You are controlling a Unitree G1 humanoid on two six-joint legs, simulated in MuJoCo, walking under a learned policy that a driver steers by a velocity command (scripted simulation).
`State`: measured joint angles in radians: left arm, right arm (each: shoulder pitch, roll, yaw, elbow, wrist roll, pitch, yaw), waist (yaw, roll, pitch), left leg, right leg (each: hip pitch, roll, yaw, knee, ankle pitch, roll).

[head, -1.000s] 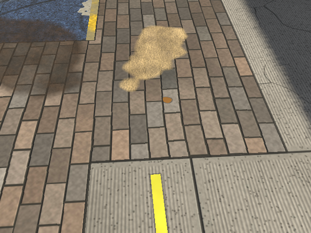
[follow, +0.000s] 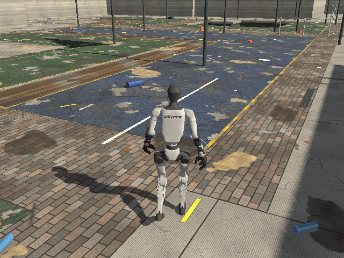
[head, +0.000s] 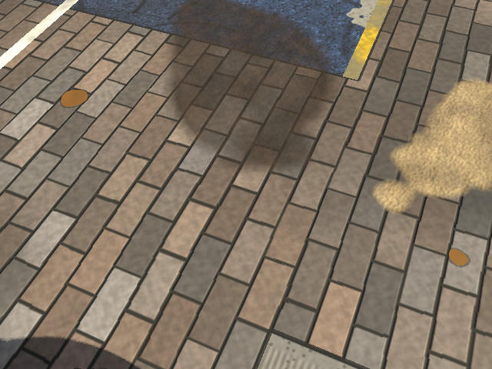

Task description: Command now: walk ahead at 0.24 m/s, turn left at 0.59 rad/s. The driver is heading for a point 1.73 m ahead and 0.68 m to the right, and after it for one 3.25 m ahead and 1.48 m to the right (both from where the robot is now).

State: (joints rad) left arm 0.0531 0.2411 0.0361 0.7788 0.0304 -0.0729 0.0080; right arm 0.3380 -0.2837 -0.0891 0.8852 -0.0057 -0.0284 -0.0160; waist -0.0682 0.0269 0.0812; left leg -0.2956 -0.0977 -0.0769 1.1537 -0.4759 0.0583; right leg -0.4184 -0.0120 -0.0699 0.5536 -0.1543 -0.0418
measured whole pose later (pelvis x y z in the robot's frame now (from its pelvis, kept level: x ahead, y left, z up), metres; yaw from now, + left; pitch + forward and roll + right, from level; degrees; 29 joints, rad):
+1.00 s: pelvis +0.06 -0.01 +0.02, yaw -22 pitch +1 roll +1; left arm 0.24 0.29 0.07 0.76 0.01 0.04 0.00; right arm 0.16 -0.29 -0.06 0.80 -0.02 0.06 -0.02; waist 0.01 0.02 0.06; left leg -0.46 0.00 -0.04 0.91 -0.37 -0.05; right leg -0.23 0.11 0.12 0.42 -0.19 -0.09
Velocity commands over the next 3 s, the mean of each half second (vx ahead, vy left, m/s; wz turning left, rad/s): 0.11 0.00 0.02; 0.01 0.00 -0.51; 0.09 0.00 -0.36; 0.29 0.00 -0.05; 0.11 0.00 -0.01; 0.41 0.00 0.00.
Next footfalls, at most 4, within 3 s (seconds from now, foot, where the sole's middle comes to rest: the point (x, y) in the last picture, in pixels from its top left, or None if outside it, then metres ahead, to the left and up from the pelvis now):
0.32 left None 0.16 0.12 -0.76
0.68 right None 0.08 -0.09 -0.76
1.22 left None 0.16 0.08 -0.76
1.62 right None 0.10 -0.13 -0.76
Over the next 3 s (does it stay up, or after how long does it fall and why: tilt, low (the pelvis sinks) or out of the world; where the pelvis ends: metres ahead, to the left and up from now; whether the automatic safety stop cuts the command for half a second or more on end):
stays up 0.46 -0.19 0.02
